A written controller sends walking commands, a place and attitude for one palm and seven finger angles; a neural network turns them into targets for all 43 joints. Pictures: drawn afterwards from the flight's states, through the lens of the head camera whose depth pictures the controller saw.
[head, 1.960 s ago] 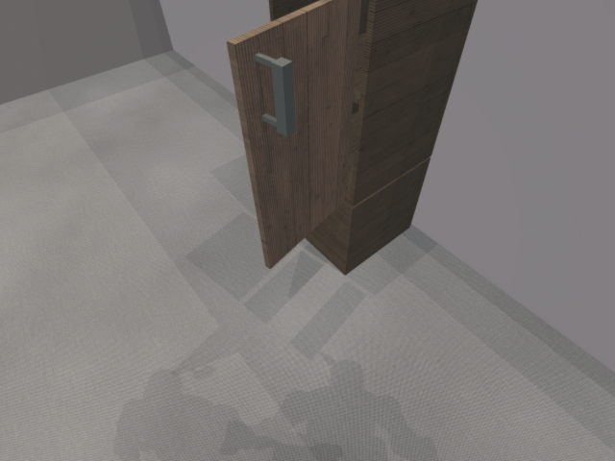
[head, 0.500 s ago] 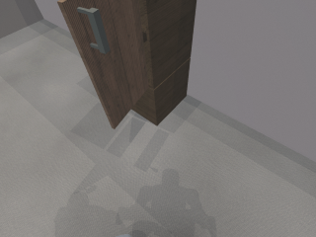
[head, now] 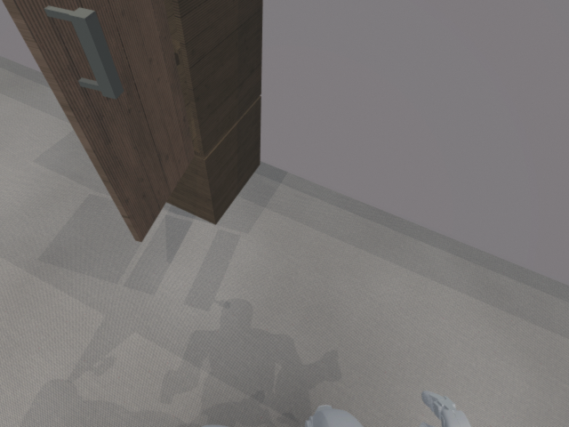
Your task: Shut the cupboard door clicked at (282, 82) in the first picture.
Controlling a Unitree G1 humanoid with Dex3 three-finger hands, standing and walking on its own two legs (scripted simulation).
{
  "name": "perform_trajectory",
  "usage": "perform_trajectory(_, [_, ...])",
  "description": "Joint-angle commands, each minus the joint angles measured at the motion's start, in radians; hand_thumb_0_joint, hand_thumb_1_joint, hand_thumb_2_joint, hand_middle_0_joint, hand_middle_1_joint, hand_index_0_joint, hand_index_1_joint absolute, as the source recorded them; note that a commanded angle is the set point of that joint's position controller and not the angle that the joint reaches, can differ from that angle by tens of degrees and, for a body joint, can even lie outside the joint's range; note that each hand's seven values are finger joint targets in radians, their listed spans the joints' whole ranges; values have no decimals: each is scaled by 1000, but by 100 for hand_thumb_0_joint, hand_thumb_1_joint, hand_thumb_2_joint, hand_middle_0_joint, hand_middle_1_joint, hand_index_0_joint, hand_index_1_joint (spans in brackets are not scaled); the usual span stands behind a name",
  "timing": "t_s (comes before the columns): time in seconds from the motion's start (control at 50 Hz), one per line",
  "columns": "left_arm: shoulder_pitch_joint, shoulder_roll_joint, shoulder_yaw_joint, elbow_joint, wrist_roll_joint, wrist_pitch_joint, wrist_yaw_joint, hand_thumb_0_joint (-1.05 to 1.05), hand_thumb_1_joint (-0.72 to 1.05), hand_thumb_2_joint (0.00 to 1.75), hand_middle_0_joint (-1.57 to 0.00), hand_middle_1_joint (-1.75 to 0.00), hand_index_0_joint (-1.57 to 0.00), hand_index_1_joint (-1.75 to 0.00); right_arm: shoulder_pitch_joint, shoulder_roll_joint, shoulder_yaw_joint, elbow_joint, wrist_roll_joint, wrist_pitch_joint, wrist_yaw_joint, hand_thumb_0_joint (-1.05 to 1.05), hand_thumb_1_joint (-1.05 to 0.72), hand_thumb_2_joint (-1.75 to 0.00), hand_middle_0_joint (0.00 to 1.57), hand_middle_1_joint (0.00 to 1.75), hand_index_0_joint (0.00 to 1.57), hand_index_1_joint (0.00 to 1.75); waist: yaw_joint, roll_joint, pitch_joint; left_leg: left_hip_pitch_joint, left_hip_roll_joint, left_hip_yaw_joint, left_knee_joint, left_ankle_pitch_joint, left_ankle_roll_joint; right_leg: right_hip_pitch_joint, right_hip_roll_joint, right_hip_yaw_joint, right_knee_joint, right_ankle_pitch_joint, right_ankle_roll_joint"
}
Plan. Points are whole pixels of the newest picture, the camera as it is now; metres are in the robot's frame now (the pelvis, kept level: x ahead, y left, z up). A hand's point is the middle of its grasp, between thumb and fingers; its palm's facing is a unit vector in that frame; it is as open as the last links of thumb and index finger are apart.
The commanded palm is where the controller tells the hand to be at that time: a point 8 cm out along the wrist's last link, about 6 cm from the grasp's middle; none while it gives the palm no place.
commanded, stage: walk around to get in front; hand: left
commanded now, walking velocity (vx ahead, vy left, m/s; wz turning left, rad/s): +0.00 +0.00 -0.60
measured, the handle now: (85, 54) +0.57 +0.37 +0.16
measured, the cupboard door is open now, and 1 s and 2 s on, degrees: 100 100 100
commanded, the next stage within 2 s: none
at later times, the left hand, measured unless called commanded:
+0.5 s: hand (199, 419) +0.14 +0.14 -0.16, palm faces -0.33 -0.91 -0.26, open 7.4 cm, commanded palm none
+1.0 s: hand (255, 368) +0.22 +0.06 -0.16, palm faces -0.59 -0.76 -0.27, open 7.4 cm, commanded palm none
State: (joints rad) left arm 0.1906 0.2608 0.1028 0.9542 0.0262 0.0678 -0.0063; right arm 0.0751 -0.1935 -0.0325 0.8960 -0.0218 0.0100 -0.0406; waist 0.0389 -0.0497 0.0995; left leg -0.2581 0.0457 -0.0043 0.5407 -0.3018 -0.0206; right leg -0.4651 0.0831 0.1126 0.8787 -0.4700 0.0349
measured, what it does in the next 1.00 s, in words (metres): steps on the spot, turning right: right foot, then left foot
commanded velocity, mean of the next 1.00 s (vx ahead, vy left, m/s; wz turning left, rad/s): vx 0.00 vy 0.00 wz -0.60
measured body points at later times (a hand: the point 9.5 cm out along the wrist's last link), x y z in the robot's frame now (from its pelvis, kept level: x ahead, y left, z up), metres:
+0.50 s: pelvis +0.00 -0.03 +0.00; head +0.06 -0.06 +0.45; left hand +0.16 +0.19 -0.14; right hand -0.02 -0.31 -0.14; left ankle +0.03 +0.11 -0.68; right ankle -0.02 -0.14 -0.73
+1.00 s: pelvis +0.00 -0.04 -0.01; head +0.04 -0.09 +0.44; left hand +0.25 +0.10 -0.14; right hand -0.13 -0.27 -0.16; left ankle +0.06 +0.10 -0.73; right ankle -0.07 -0.13 -0.74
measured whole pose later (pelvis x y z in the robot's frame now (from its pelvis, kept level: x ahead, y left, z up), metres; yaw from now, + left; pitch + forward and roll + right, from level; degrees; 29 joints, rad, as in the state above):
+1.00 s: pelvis +0.00 -0.04 -0.01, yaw -38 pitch +2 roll +0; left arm 0.13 0.25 0.09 0.91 0.03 0.04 -0.04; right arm 0.25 -0.23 -0.05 0.92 -0.02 0.03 -0.01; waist -0.01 0.03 0.09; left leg -0.29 0.19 0.20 0.72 -0.43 -0.07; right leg -0.30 -0.02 -0.07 0.60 -0.32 -0.01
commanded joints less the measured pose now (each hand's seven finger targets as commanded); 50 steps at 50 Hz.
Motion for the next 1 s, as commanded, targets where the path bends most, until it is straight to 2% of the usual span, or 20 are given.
perform_trajectory(0.0, [-13,70,23,-96,0,-22,-22,0,90,90,-20,-30,-20,-30,68,-200,-49,-67,-15,-21,-21,0,-90,-90,20,30,20,30,-22,263,-87,110,277,-97,-186,546,151,-134,-80,-62,327,-1,33])
perform_trajectory(0.14, [-65,44,0,-129,-6,-25,-43,0,90,90,-20,-30,-20,-30,147,-239,-66,-40,-14,-11,-5,0,-90,-90,20,30,20,30,-61,287,-98,106,273,29,-139,429,114,46,-79,-208,-63,37,16])
perform_trajectory(0.2, [21,72,5,-104,-8,-41,-40,0,90,90,-20,-30,-20,-30,130,-255,-73,-46,-5,-7,4,0,-90,-90,20,30,20,30,-15,246,-140,65,256,82,25,428,55,255,-73,-221,-343,211,-18])
perform_trajectory(0.22, [94,141,18,-81,-2,-55,-31,0,90,90,-20,-30,-20,-30,129,-224,-71,-61,6,-5,11,0,-90,-90,20,30,20,30,18,96,-185,-66,204,135,200,292,-3,442,-162,-110,-465,427,-57])
perform_trajectory(0.24, [156,281,48,-66,10,-66,-8,0,90,90,-20,-30,-20,-30,88,-122,-46,-111,15,-4,17,0,-90,-90,20,30,20,30,55,-302,-190,-357,29,192,497,-303,-67,558,-466,342,-537,816,-184])
perform_trajectory(0.26, [208,297,48,-48,-7,-61,11,0,90,90,-20,-30,-20,-30,36,-154,-39,-123,15,9,6,0,-90,-90,20,30,20,30,94,-269,-200,-367,44,17,628,-386,-51,497,-507,360,-508,893,-268])
perform_trajectory(0.28, [153,276,36,-60,-6,-54,13,0,90,90,-20,-30,-20,-30,59,-152,-38,-116,22,14,10,0,-90,-90,20,30,20,30,51,-219,-141,-386,73,-15,676,-323,-45,410,-483,309,-538,632,-285])
perform_trajectory(0.34, [-5,175,18,-109,-2,-52,26,0,90,90,-20,-30,-20,-30,66,-152,-45,-70,14,14,17,0,-90,-90,20,30,20,30,-16,-149,-153,-316,67,1,631,-154,-61,337,-324,188,-499,615,-221])
perform_trajectory(0.48, [9,188,20,-100,3,-45,19,0,90,90,-20,-30,-20,-30,81,-111,-40,-58,20,14,16,0,-90,-90,20,30,20,30,-16,-95,-151,-152,-7,46,282,-125,-56,277,-290,236,-494,554,-224])
perform_trajectory(0.56, [-57,161,18,-110,-6,-35,15,0,90,90,-20,-30,-20,-30,185,-124,-43,-26,24,-3,3,0,-90,-90,20,30,20,30,-79,-97,-150,82,-16,46,-28,31,-38,129,-236,246,-434,459,-150])
perform_trajectory(0.58, [-60,114,7,-124,-14,-32,12,0,90,90,-20,-30,-20,-30,223,-170,-49,-14,18,-14,-5,0,-90,-90,20,30,20,30,-96,41,-164,202,82,-48,-173,33,-7,15,-151,182,-347,337,-99])
perform_trajectory(0.6, [-39,49,-5,-142,-25,-28,1,0,90,90,-20,-30,-20,-30,238,-276,-68,-21,-1,-24,-8,0,-90,-90,20,30,20,30,-91,357,-168,264,356,-353,-291,74,91,-139,-6,6,-107,0,-26])
perform_trajectory(0.62, [-74,81,-4,-153,-13,-31,-2,0,90,90,-20,-30,-20,-30,244,-298,-72,-32,-4,-21,-13,0,-90,-90,20,30,20,30,-103,333,-158,188,477,-407,-299,158,179,-127,-43,-48,117,-157,-5])
perform_trajectory(0.66, [-71,89,16,-135,6,-27,-17,0,90,90,-20,-30,-20,-30,174,-232,-50,-53,-15,-31,-14,0,-90,-90,20,30,20,30,-55,192,-119,80,386,-278,-281,271,183,-108,-74,-40,306,-51,10])
perform_trajectory(0.72, [-48,49,12,-116,0,-18,-34,0,90,90,-20,-30,-20,-30,131,-191,-38,-61,-11,-28,-18,0,-90,-90,20,30,20,30,-30,271,-96,122,272,-19,-201,463,120,-126,-105,-103,305,33,31])
perform_trajectory(0.84, [-117,20,-9,-140,-5,-28,-40,0,90,90,-20,-30,-20,-30,237,-222,-62,-19,-13,-18,-3,0,-90,-90,20,30,20,30,-90,274,-138,194,293,71,-127,539,116,21,-91,-212,-62,15,14])
perform_trajectory(0.9, [-63,37,-7,-123,-7,-39,-38,0,90,90,-20,-30,-20,-30,214,-244,-71,-21,-8,-12,6,0,-90,-90,20,30,20,30,-60,266,-152,154,294,115,-42,516,75,169,-79,-234,-288,133,-12])
perform_trajectory(0.92, [13,68,1,-104,-5,-44,-33,0,90,90,-20,-30,-20,-30,187,-240,-73,-32,-1,-10,12,0,-90,-90,20,30,20,30,-20,225,-171,83,275,144,56,438,36,300,-91,-214,-418,282,-31])
perform_trajectory(0.96, [145,267,44,-58,6,-60,0,0,90,90,-20,-30,-20,-30,86,-113,-40,-112,15,-3,19,0,-90,-90,20,30,20,30,62,-284,-177,-350,44,188,500,-359,-69,527,-492,319,-525,891,-217])
perform_trajectory(0.98, [169,272,41,-50,-8,-57,14,0,90,90,-20,-30,-20,-30,79,-141,-36,-108,16,13,8,0,-90,-90,20,30,20,30,70,-245,-186,-366,67,33,610,-370,-54,486,-505,296,-516,838,-277])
